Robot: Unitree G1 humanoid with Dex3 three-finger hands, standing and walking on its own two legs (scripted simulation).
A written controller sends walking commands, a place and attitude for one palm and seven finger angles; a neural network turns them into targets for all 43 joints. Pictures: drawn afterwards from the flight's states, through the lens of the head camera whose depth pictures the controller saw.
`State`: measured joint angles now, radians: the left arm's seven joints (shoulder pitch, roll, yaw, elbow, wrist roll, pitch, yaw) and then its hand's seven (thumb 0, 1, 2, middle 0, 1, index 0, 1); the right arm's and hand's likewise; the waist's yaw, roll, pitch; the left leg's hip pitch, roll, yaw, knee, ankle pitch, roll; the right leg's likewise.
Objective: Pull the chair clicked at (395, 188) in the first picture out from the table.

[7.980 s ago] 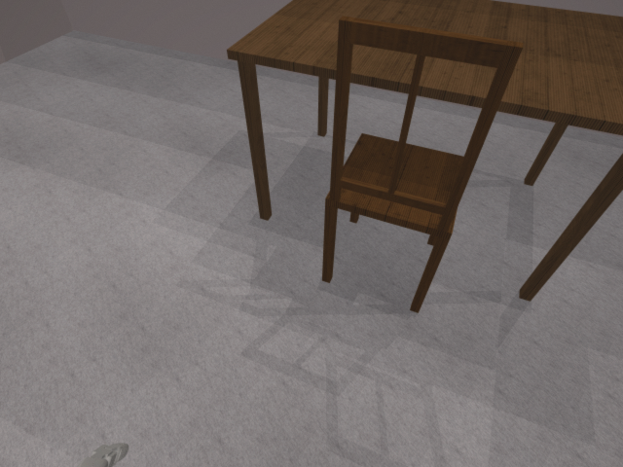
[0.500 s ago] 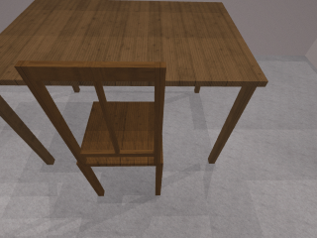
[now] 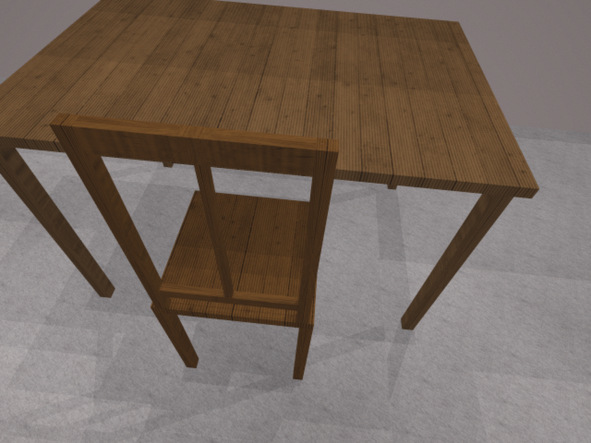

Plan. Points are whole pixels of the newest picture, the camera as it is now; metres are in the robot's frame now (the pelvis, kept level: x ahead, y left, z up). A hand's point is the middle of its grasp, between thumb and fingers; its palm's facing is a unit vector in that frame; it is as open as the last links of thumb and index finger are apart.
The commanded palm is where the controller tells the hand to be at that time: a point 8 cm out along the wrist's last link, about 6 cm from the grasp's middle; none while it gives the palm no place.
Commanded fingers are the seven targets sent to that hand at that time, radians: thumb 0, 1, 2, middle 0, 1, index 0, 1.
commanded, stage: come to a stop and stand still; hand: left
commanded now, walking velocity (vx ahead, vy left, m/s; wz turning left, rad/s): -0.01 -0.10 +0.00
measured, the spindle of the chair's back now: (218, 242) +0.42 +0.18 -0.04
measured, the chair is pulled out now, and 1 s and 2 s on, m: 0.00 0.00 0.00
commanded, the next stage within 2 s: look again from close up in 1.44 s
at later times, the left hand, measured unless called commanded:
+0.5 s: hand out of the picture -0.05 +0.12 -0.16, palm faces +0.05 -0.98 -0.17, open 7.4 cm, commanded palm none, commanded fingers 0.00 0.90 0.90 -0.20 -0.30 -0.20 -0.30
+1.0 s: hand out of the picture -0.05 +0.10 -0.16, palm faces +0.07 -0.98 -0.18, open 7.4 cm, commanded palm none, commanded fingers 0.00 0.90 0.90 -0.20 -0.30 -0.20 -0.30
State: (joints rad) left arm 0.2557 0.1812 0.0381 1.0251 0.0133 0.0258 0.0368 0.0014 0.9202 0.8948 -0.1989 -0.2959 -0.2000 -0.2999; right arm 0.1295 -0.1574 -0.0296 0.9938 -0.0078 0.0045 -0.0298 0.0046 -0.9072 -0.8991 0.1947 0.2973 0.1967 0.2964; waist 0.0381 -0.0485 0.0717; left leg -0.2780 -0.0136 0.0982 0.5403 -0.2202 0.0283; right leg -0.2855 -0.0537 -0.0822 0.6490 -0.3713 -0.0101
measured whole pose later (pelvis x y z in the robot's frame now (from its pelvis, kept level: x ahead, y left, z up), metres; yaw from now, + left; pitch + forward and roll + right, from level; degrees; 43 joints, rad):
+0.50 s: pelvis -0.04 -0.04 +0.01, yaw +1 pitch -2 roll +0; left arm 0.34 0.12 -0.01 1.11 0.01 -0.01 0.03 0.00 0.91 0.90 -0.20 -0.30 -0.20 -0.30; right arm 0.26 -0.18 -0.02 1.12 -0.01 0.02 -0.03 0.00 -0.92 -0.90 0.20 0.30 0.20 0.30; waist -0.01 0.01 0.00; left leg -0.25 0.04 0.05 0.40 -0.11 -0.02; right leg -0.09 0.02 -0.04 0.44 -0.32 -0.04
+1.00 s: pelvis +0.00 -0.06 +0.01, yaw +0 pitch -1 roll +1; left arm 0.37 0.10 0.00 1.14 0.00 -0.02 0.04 0.00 0.91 0.90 -0.20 -0.30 -0.20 -0.30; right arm 0.30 -0.11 0.01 1.17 -0.01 0.01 -0.05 0.02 -0.92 -0.90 0.20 0.30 0.20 0.30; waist 0.00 0.01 0.01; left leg -0.23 0.06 0.05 0.42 -0.16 -0.05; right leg -0.05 0.04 -0.04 0.40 -0.34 -0.06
